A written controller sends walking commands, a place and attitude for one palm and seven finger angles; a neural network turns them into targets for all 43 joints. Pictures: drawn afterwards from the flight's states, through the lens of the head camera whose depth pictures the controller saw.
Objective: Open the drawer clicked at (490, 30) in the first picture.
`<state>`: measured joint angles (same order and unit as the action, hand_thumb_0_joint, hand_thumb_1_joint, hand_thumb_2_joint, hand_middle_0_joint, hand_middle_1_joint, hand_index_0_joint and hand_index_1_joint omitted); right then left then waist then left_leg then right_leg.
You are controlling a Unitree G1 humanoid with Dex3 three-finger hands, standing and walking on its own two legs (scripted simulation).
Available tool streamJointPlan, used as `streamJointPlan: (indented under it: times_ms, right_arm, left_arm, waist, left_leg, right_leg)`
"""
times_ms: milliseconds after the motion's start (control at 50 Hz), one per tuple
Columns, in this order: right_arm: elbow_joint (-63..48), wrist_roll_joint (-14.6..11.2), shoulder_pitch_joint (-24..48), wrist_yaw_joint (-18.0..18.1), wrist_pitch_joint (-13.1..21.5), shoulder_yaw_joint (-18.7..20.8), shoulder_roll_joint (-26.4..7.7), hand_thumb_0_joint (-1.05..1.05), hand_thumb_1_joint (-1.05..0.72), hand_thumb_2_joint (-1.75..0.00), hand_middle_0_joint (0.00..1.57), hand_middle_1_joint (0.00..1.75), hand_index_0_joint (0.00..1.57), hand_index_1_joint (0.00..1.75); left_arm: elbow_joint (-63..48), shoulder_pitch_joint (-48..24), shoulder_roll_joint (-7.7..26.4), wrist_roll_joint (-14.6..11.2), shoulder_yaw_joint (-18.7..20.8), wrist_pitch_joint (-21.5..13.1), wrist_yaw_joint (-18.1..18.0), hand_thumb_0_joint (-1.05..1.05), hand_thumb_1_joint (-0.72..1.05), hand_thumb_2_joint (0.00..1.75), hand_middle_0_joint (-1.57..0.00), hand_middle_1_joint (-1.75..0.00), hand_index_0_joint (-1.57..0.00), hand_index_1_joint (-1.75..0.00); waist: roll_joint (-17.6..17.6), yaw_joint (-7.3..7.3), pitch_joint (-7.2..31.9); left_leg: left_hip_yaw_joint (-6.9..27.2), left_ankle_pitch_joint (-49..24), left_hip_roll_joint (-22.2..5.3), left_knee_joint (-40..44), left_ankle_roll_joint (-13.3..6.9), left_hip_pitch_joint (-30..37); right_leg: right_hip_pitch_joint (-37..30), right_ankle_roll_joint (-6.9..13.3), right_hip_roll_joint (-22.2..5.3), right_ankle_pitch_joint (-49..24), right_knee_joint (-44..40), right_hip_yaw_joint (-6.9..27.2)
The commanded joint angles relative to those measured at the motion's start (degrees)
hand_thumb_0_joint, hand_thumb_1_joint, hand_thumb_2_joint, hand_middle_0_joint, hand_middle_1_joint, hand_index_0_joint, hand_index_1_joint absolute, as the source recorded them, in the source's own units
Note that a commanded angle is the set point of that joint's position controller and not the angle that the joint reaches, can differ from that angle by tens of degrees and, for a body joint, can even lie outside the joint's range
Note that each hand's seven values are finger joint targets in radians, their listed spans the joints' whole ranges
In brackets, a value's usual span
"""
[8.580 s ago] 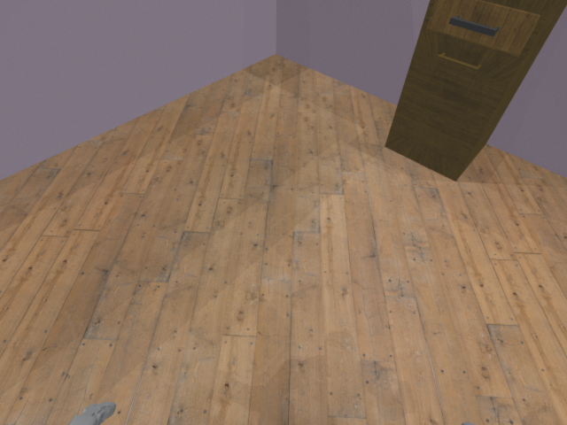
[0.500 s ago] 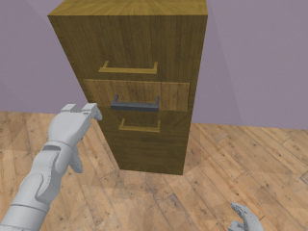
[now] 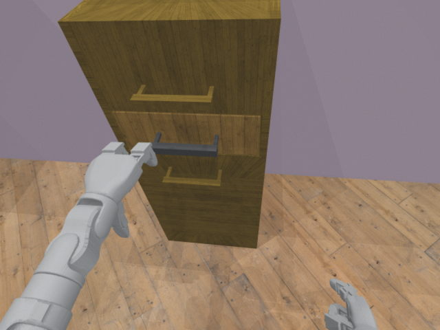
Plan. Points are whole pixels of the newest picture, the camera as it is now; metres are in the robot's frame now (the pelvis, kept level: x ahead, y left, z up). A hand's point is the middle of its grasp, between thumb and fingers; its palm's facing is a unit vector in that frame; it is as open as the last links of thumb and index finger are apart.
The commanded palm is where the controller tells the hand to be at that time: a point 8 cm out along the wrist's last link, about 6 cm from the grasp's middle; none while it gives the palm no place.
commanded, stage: move the hooked fingers above the handle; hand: left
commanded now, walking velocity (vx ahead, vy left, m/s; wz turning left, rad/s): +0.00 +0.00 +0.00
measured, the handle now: (185, 143) +0.55 +0.18 -0.03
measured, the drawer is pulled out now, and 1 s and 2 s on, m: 0.00 0.00 0.00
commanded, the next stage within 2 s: lower the fingers behind the handle in 1.96 s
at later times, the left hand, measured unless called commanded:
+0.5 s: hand (147, 169) +0.40 +0.21 +0.05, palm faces +0.00 -0.05 -1.00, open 13.9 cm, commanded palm +0.38 +0.22 +0.11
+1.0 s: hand (164, 154) +0.46 +0.20 +0.03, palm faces -0.02 -0.04 -1.00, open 13.9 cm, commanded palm +0.44 +0.20 +0.09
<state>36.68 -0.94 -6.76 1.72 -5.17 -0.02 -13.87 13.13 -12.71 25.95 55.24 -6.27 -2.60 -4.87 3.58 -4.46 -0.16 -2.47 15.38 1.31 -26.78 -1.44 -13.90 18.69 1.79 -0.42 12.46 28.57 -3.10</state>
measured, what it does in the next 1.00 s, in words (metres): stands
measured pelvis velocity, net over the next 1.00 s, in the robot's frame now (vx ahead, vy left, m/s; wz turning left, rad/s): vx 0.02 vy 0.02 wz -0.02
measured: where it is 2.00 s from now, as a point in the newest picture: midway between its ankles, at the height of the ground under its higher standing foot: outside the picture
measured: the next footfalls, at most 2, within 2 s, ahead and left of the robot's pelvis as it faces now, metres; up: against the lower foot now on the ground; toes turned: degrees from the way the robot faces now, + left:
none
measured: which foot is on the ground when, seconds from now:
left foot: down 0.00-1.00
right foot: down 0.00-1.00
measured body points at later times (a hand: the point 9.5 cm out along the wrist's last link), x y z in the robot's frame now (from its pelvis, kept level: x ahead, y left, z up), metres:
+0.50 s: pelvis +0.01 +0.00 +0.00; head +0.06 -0.03 +0.44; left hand +0.39 +0.21 +0.11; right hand +0.14 -0.26 -0.14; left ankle -0.02 +0.10 -0.74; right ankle +0.03 -0.10 -0.74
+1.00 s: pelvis +0.02 +0.02 -0.01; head +0.08 +0.00 +0.43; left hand +0.45 +0.20 +0.08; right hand +0.10 -0.24 -0.15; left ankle -0.02 +0.10 -0.74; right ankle +0.03 -0.10 -0.74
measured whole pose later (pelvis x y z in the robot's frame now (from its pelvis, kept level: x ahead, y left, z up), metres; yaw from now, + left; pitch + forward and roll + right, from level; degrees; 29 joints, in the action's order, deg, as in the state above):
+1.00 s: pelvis +0.02 +0.02 -0.01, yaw -1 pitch +12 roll +0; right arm 39.3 -0.7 -15.1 0.1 -6.3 3.3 -14.1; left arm 45.7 -37.4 20.7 60.7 -7.9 -1.9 -15.3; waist 2.5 1.0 4.5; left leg -3.6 19.7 1.6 -34.0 -2.6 -26.0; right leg 30.6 0.6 -0.8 15.6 34.6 -1.9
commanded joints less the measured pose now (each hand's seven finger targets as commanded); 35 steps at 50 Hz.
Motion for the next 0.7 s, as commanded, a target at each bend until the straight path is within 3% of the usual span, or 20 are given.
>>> streamJointPlan:
  times_ms: [0,40,120,140,180,220,300,320,340,380,440,460,540,580,600,620,680]
  right_arm:
    - [-7.00,-0.02,3.03,0.70,2.27,2.53,-6.14,0.00,-0.90,-0.90,0.20,0.30,0.20,0.30]
    - [-7.16,-0.10,2.82,0.53,2.25,2.81,-6.08,0.00,-0.90,-0.90,0.20,0.30,0.20,0.30]
    - [-7.02,-0.34,1.80,0.44,2.01,2.93,-6.70,0.00,-0.90,-0.90,0.20,0.30,0.20,0.30]
    - [-6.97,-0.35,1.38,0.54,1.94,3.14,-6.93,0.00,-0.90,-0.90,0.20,0.30,0.20,0.30]
    - [-7.21,-0.29,1.14,0.70,1.62,3.21,-7.18,0.00,-0.90,-0.90,0.20,0.30,0.20,0.30]
    - [-7.44,-0.25,0.64,0.63,1.71,3.48,-7.07,0.00,-0.90,-0.90,0.20,0.30,0.20,0.30]
    - [-6.72,-0.13,-0.97,0.87,1.80,4.17,-7.25,0.00,-0.90,-0.90,0.20,0.30,0.20,0.30]
    - [-6.68,-0.16,-1.38,0.85,1.94,4.23,-7.05,0.00,-0.90,-0.90,0.20,0.30,0.20,0.30]
    - [-6.15,-0.16,-1.98,0.86,1.97,4.51,-7.02,0.00,-0.90,-0.90,0.20,0.30,0.20,0.30]
    - [-5.61,-0.31,-2.65,0.68,1.95,4.53,-6.98,0.00,-0.90,-0.90,0.20,0.30,0.20,0.30]
    - [-4.93,-0.60,-3.28,0.65,1.89,4.56,-7.26,0.00,-0.90,-0.90,0.20,0.30,0.20,0.30]
    - [-4.72,-0.56,-3.68,0.61,1.82,4.49,-7.41,0.00,-0.90,-0.90,0.20,0.30,0.20,0.30]
    - [-4.83,-0.33,-4.99,0.57,1.60,5.05,-7.46,0.00,-0.90,-0.90,0.20,0.30,0.20,0.30]
    - [-4.82,-0.38,-5.49,0.43,1.45,4.99,-7.39,0.00,-0.90,-0.90,0.20,0.30,0.20,0.30]
    - [-4.71,-0.37,-5.86,0.44,1.37,5.08,-7.64,0.00,-0.90,-0.90,0.20,0.30,0.20,0.30]
    - [-4.72,-0.34,-6.08,0.39,1.27,5.05,-7.67,0.00,-0.90,-0.90,0.20,0.30,0.20,0.30]
    - [-4.61,-0.12,-7.02,0.25,0.91,5.10,-7.73,0.00,-0.90,-0.90,0.20,0.30,0.20,0.30]
  left_arm:
    - [-7.20,-21.84,13.69,0.30,9.69,-0.59,-4.24,0.00,-0.50,0.30,-0.30,-1.20,-0.30,-1.20]
    - [-6.52,-21.05,12.69,0.40,9.11,-0.36,-4.63,0.00,-0.50,0.30,-0.30,-1.20,-0.30,-1.20]
    - [-1.66,-23.26,10.67,0.39,6.54,1.30,-4.31,0.00,-0.50,0.30,-0.30,-1.20,-0.30,-1.20]
    - [-0.63,-22.51,12.84,0.52,8.66,1.38,-4.24,0.00,-0.50,0.30,-0.30,-1.20,-0.30,-1.20]
    - [-0.65,-23.26,13.19,0.77,8.65,1.30,-3.92,0.00,-0.50,0.30,-0.30,-1.20,-0.30,-1.20]
    - [-2.70,-26.61,11.55,0.68,6.70,0.26,-4.02,0.00,-0.50,0.30,-0.30,-1.20,-0.30,-1.20]
    - [-1.40,-27.12,14.43,1.07,10.12,-1.54,-5.34,0.00,-0.50,0.30,-0.30,-1.20,-0.30,-1.20]
    - [-1.60,-28.23,12.56,1.03,8.37,-1.85,-5.86,0.00,-0.50,0.30,-0.30,-1.20,-0.30,-1.20]
    - [-0.77,-28.57,13.34,1.29,9.49,-2.11,-6.56,0.00,-0.50,0.30,-0.30,-1.20,-0.30,-1.20]
    - [1.61,-29.90,11.01,1.61,7.49,-1.84,-7.47,0.00,-0.50,0.30,-0.30,-1.20,-0.30,-1.20]
    - [7.16,-32.29,11.73,2.38,7.79,-0.48,-8.62,0.00,-0.50,0.30,-0.30,-1.20,-0.30,-1.20]
    - [7.96,-34.83,11.16,2.76,6.74,-0.12,-8.84,0.00,-0.50,0.30,-0.30,-1.20,-0.30,-1.20]
    - [9.73,-36.53,11.72,3.40,7.07,0.58,-9.07,0.00,-0.50,0.30,-0.30,-1.20,-0.30,-1.20]
    - [11.12,-38.58,8.80,2.92,4.22,0.61,-8.53,0.00,-0.50,0.30,-0.30,-1.20,-0.30,-1.20]
    - [12.75,-38.95,9.84,2.91,5.37,0.49,-8.37,0.00,-0.50,0.30,-0.30,-1.20,-0.30,-1.20]
    - [12.99,-39.66,9.33,2.98,4.59,0.24,-8.29,0.00,-0.50,0.30,-0.30,-1.20,-0.30,-1.20]
    - [14.80,-40.54,8.88,3.37,4.50,-0.16,-8.47,0.00,-0.50,0.30,-0.30,-1.20,-0.30,-1.20]
  waist:
    - [-3.19,0.58,16.70]
    - [-1.62,0.23,17.44]
    - [-5.06,1.50,16.34]
    - [-6.24,0.91,16.97]
    - [-6.64,0.86,18.90]
    - [-5.20,1.40,20.60]
    - [-4.81,1.32,21.50]
    - [-3.60,1.73,21.77]
    - [-4.14,1.92,21.79]
    - [-3.58,2.55,20.71]
    - [-4.26,2.96,19.01]
    - [-4.25,3.55,19.33]
    - [-3.62,3.23,25.00]
    - [-3.74,4.24,24.46]
    - [-4.85,4.38,23.94]
    - [-3.70,4.42,23.61]
    - [-4.53,4.58,23.67]
  left_leg:
    - [0.79,-11.49,1.00,2.54,-0.04,-1.85]
    - [0.53,-13.04,1.02,2.14,-0.03,-1.67]
    - [-0.04,-11.68,0.86,1.69,-0.35,-3.70]
    - [-0.22,-11.54,0.94,1.74,-0.47,-4.30]
    - [-0.22,-12.79,1.21,1.36,-0.63,-4.89]
    - [-0.05,-13.70,1.20,0.87,-0.74,-4.01]
    - [0.18,-14.75,1.24,0.02,-0.76,-4.30]
    - [0.10,-15.26,1.20,-0.28,-0.86,-3.92]
    - [0.08,-15.52,1.10,-0.49,-0.85,-3.75]
    - [0.23,-15.79,1.01,-0.74,-0.60,-3.87]
    - [0.09,-12.92,1.02,-0.79,-0.66,-5.53]
    - [0.24,-13.13,0.97,-0.85,-0.62,-5.47]
    - [0.17,-16.69,0.92,-2.10,-0.78,-3.65]
    - [0.32,-17.27,0.90,-2.47,-0.73,-3.79]
    - [0.60,-17.40,0.73,-2.45,-0.71,-4.32]
    - [0.57,-17.63,0.73,-2.62,-0.69,-4.37]
    - [0.72,-18.71,0.56,-3.13,-0.65,-4.16]
  right_leg:
    - [-11.09,0.42,0.28,-8.07,-3.12,4.55]
    - [-11.02,0.63,0.25,-9.93,-2.33,4.30]
    - [-10.49,0.21,-0.16,-9.92,-2.56,4.59]
    - [-11.63,0.12,-0.21,-10.11,-2.53,4.97]
    - [-12.93,0.08,-0.25,-12.51,-1.64,5.10]
    - [-12.75,0.08,-0.38,-13.60,-1.08,5.09]
    - [-12.33,0.20,-0.01,-14.80,-0.32,5.21]
    - [-11.64,0.20,-0.14,-15.50,0.00,5.05]
    - [-11.05,0.22,0.07,-15.66,0.19,4.82]
    - [-9.05,0.38,0.26,-15.54,0.56,4.26]
    - [-7.30,0.36,0.34,-11.98,0.26,4.23]
    - [-6.67,0.41,0.40,-12.04,0.56,3.85]
    - [-8.22,0.58,0.66,-15.39,1.80,3.74]
    - [-7.31,0.50,0.63,-16.58,2.04,3.53]
    - [-7.12,0.55,0.71,-16.23,2.08,3.34]
    - [-6.33,0.58,0.73,-16.24,2.36,3.28]
    - [-5.19,0.64,0.94,-16.91,2.81,2.91]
